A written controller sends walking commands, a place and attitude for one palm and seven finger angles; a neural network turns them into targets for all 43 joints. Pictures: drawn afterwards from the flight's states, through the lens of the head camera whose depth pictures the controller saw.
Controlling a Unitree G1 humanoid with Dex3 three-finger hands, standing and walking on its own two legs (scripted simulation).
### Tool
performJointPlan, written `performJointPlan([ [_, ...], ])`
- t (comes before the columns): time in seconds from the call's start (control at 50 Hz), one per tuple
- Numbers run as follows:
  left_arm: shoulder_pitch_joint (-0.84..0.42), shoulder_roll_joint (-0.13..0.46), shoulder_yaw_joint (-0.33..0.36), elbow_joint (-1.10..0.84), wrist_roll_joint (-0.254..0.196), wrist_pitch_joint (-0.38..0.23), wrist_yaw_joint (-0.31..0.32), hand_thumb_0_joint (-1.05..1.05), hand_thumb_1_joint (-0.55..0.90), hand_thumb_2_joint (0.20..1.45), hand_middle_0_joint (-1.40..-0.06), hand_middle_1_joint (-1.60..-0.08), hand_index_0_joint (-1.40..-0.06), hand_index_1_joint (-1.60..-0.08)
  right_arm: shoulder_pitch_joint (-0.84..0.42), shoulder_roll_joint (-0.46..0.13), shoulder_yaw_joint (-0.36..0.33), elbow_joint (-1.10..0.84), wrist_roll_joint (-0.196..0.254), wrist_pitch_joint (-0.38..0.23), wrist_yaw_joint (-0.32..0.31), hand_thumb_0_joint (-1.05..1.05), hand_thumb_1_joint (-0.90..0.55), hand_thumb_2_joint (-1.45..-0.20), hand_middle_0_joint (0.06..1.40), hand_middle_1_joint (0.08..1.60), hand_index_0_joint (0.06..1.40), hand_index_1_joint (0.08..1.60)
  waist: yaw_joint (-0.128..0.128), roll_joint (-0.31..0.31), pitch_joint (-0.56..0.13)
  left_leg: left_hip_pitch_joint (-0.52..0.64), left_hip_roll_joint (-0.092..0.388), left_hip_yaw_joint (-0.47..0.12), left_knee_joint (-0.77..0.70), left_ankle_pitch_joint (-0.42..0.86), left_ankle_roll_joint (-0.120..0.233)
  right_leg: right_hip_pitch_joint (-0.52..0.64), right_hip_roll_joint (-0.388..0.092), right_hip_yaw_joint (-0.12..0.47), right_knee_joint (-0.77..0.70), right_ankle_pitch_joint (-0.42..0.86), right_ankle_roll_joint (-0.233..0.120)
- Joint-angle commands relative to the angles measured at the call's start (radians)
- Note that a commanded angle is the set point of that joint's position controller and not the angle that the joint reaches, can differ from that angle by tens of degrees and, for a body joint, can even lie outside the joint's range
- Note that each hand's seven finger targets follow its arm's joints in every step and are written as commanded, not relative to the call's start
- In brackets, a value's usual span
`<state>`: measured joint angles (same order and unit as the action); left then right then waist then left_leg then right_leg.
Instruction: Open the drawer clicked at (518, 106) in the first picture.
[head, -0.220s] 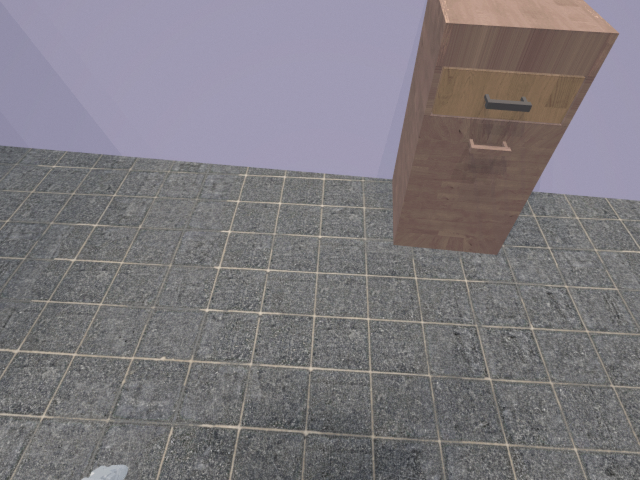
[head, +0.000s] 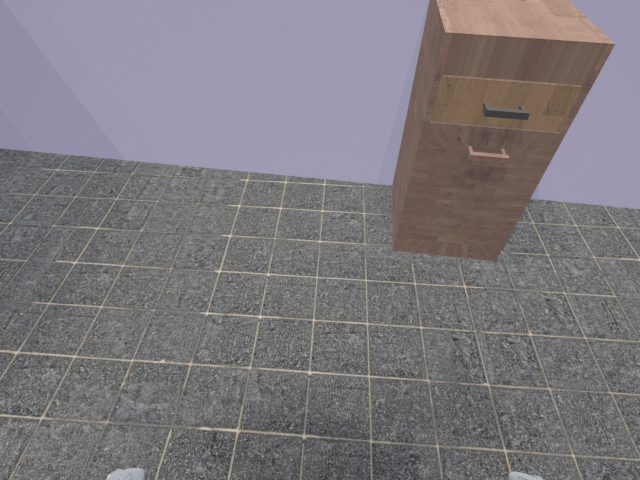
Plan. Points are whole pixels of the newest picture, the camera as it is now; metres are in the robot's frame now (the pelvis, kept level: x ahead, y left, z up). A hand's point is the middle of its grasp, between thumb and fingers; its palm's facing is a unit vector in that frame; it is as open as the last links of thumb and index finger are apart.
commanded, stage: stand and wait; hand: left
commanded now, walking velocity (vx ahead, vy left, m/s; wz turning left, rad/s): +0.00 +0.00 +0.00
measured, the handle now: (504, 109) +1.13 -0.47 -0.08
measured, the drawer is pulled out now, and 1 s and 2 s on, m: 0.00 0.00 0.00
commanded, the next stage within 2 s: look at it before walking up in 0.60 s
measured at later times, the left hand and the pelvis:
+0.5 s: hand out of the picture +0.06 +0.25 -0.15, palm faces -0.02 -0.94 -0.34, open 7.3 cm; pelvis -0.01 -0.01 +0.00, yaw +0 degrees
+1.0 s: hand out of the picture +0.06 +0.24 -0.15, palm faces -0.02 -0.94 -0.33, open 7.3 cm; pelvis -0.01 -0.01 +0.01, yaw +0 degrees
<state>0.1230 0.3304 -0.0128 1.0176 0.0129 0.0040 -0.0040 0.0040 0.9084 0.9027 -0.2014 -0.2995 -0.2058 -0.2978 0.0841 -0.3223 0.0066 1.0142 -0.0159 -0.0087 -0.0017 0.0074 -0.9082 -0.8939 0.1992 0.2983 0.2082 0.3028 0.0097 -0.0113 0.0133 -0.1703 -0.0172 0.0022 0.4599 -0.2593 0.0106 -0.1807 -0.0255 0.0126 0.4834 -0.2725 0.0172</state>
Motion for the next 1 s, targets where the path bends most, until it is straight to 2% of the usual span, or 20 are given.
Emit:
performJointPlan([
  [0.0, -0.038, 0.211, 0.051, -0.063, -0.002, -0.026, 0.018, 0.0, 0.9, 0.9, -0.2, -0.3, -0.2, -0.3, -0.042, -0.211, -0.052, -0.054, 0.001, -0.027, -0.014, 0.0, -0.9, -0.9, 0.2, 0.3, 0.2, 0.3, -0.009, 0.007, -0.069, 0.017, 0.12, -0.091, -0.078, 0.223, 0.03, 0.019, -0.091, 0.07, -0.082, 0.204, -0.048],
  [0.24, -0.029, 0.211, 0.05, -0.024, -0.003, -0.027, 0.017, 0.0, 0.9, 0.9, -0.2, -0.3, -0.2, -0.3, -0.033, -0.214, -0.049, -0.007, 0.005, -0.027, -0.013, 0.0, -0.9, -0.9, 0.2, 0.3, 0.2, 0.3, -0.006, 0.023, -0.05, 0.017, 0.124, -0.1, -0.109, 0.186, 0.025, 0.029, -0.095, 0.082, -0.12, 0.172, -0.049],
  [0.26, -0.029, 0.215, 0.051, -0.022, -0.003, -0.028, 0.017, 0.0, 0.9, 0.9, -0.2, -0.3, -0.2, -0.3, -0.028, -0.215, -0.048, -0.004, 0.007, -0.026, -0.012, 0.0, -0.9, -0.9, 0.2, 0.3, 0.2, 0.3, -0.008, 0.009, -0.054, 0.016, 0.125, -0.101, -0.108, 0.184, 0.025, 0.035, -0.095, 0.079, -0.123, 0.169, -0.049],
  [0.32, -0.028, 0.214, 0.049, -0.012, -0.003, -0.027, 0.016, 0.0, 0.9, 0.9, -0.2, -0.3, -0.2, -0.3, -0.027, -0.217, -0.048, 0.007, 0.006, -0.025, -0.011, 0.0, -0.9, -0.9, 0.2, 0.3, 0.2, 0.3, -0.007, 0.008, -0.031, 0.011, 0.124, -0.103, -0.121, 0.151, 0.023, 0.017, -0.096, 0.084, -0.138, 0.129, -0.048],
  [0.5, -0.028, 0.216, 0.047, 0.002, -0.002, -0.026, 0.014, 0.0, 0.9, 0.9, -0.2, -0.3, -0.2, -0.3, -0.013, -0.222, -0.045, 0.027, 0.007, -0.024, -0.009, 0.0, -0.9, -0.9, 0.2, 0.3, 0.2, 0.3, -0.007, 0.008, -0.022, 0.0, 0.125, -0.115, -0.143, 0.112, 0.022, 0.012, -0.094, 0.088, -0.157, 0.072, -0.046],
  [0.64, -0.025, 0.215, 0.045, 0.007, -0.002, -0.028, 0.014, 0.0, 0.9, 0.9, -0.2, -0.3, -0.2, -0.3, -0.011, -0.223, -0.044, 0.032, 0.007, -0.026, -0.008, 0.0, -0.9, -0.9, 0.2, 0.3, 0.2, 0.3, -0.005, 0.015, -0.035, 0.014, 0.128, -0.117, -0.143, 0.135, 0.021, 0.016, -0.095, 0.089, -0.158, 0.094, -0.046],
  [0.72, -0.029, 0.212, 0.047, 0.006, -0.001, -0.027, 0.014, 0.0, 0.9, 0.9, -0.2, -0.3, -0.2, -0.3, -0.012, -0.22, -0.045, 0.033, 0.007, -0.025, -0.008, 0.0, -0.9, -0.9, 0.2, 0.3, 0.2, 0.3, -0.007, 0.01, -0.018, 0.008, 0.127, -0.116, -0.149, 0.122, 0.02, 0.004, -0.092, 0.092, -0.162, 0.082, -0.046],
  [0.92, -0.023, 0.212, 0.048, 0.006, -0.001, -0.03, 0.015, 0.0, 0.9, 0.9, -0.2, -0.3, -0.2, -0.3, -0.012, -0.219, -0.043, 0.033, 0.008, -0.027, -0.009, 0.0, -0.9, -0.9, 0.2, 0.3, 0.2, 0.3, -0.007, 0.004, -0.049, 0.034, 0.131, -0.109, -0.142, 0.173, 0.019, 0.027, -0.097, 0.086, -0.158, 0.144, -0.045],
  [0.98, -0.025, 0.213, 0.046, 0.008, -0.001, -0.03, 0.015, 0.0, 0.9, 0.9, -0.2, -0.3, -0.2, -0.3, -0.017, -0.22, -0.043, 0.034, 0.008, -0.025, -0.009, 0.0, -0.9, -0.9, 0.2, 0.3, 0.2, 0.3, -0.008, 0.014, -0.034, 0.033, 0.13, -0.109, -0.145, 0.162, 0.016, 0.016, -0.095, 0.091, -0.162, 0.134, -0.046],
])
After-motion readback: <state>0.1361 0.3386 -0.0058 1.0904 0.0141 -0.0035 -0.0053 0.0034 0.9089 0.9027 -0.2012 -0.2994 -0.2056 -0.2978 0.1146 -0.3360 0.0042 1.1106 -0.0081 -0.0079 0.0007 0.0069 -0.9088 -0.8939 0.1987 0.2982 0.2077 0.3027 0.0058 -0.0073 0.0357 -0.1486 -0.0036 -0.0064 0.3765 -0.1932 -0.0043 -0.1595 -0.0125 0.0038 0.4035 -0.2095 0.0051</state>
